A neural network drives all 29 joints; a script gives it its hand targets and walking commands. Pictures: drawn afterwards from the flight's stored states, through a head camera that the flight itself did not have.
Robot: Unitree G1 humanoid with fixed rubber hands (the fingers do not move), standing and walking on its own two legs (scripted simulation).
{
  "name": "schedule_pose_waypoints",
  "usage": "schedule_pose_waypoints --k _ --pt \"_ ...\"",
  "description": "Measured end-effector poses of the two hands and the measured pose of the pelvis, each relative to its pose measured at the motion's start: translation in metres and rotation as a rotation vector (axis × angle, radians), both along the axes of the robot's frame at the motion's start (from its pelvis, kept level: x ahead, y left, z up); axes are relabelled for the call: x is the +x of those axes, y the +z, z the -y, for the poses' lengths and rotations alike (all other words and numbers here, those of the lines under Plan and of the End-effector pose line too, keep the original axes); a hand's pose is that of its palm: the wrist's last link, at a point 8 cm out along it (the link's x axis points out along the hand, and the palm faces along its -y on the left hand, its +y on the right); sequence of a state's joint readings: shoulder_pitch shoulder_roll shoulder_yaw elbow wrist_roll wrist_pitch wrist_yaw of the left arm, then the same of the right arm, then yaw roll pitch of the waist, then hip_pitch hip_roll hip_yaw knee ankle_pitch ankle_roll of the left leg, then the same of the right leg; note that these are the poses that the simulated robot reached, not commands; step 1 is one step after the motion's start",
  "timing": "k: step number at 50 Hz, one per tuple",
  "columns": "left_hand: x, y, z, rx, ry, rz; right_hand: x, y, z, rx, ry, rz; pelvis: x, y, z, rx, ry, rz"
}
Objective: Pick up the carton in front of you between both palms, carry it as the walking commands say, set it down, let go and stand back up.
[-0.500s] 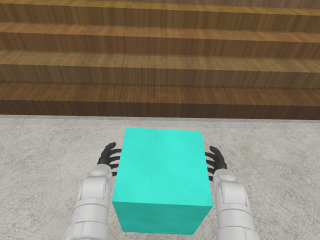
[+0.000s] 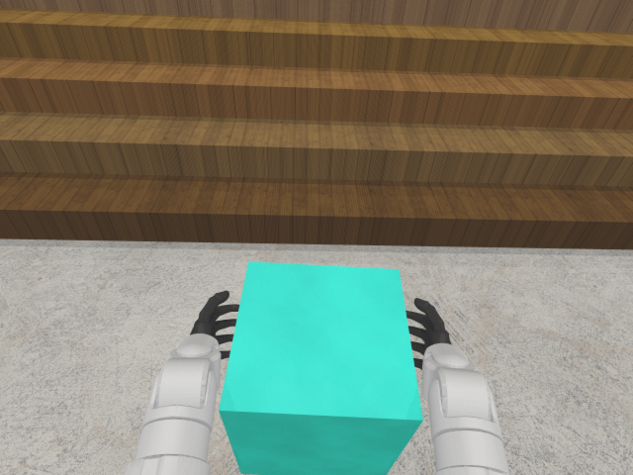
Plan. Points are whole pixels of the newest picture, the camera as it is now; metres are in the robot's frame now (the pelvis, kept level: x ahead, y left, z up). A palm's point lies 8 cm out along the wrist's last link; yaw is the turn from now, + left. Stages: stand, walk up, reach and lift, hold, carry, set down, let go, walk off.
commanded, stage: hold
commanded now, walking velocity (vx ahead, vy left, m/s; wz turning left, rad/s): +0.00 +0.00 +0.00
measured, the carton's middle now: (317, 374) +0.29 +0.00 -0.04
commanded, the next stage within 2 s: carry in 1.16 s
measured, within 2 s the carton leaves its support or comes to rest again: neither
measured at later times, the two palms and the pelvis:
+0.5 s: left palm (201, 345) +0.27 +0.15 +0.05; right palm (440, 355) +0.28 -0.15 +0.05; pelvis -0.01 +0.00 +0.00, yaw +0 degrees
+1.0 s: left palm (202, 342) +0.28 +0.15 +0.05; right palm (440, 352) +0.28 -0.15 +0.05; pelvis +0.00 +0.00 +0.00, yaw +0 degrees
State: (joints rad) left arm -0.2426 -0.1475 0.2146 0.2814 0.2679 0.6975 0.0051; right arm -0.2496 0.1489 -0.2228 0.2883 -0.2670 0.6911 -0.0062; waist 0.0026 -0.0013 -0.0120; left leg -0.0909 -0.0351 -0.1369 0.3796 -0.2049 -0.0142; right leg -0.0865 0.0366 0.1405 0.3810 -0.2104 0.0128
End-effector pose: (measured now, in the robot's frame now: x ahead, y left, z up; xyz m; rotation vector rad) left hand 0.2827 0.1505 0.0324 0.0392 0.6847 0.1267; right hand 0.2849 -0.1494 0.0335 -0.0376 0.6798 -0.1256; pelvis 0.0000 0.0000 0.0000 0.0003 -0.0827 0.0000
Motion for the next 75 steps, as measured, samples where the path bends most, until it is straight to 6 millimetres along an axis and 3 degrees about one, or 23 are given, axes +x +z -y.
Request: schedule_pose_waypoints --k 10,26,60,67,75 --pt "-0.005 0.017 0.001 -0.003 0.001 0.031 -0.006 0.017 0.001 0.005 -0.006 0.031 -0.004 0.001 0.000 -0.001 0.002 0.029" --pt "-0.008 0.016 0.000 -0.015 0.010 0.018 -0.009 0.016 0.000 0.015 -0.014 0.018 -0.015 -0.001 0.000 -0.001 0.001 0.040" --pt "-0.004 0.014 0.001 0.000 0.002 0.017 -0.005 0.014 0.001 0.002 -0.005 0.018 -0.004 -0.002 0.000 0.000 -0.003 -0.005" --pt "0.013 0.024 0.007 -0.019 0.015 0.065 0.011 0.022 0.007 0.024 -0.022 0.065 0.013 -0.010 0.006 0.005 -0.015 -0.093" --pt "0.053 0.035 0.016 -0.032 0.039 0.026 0.056 0.034 0.015 0.042 -0.025 0.026 0.065 -0.013 0.011 0.010 0.027 -0.155"
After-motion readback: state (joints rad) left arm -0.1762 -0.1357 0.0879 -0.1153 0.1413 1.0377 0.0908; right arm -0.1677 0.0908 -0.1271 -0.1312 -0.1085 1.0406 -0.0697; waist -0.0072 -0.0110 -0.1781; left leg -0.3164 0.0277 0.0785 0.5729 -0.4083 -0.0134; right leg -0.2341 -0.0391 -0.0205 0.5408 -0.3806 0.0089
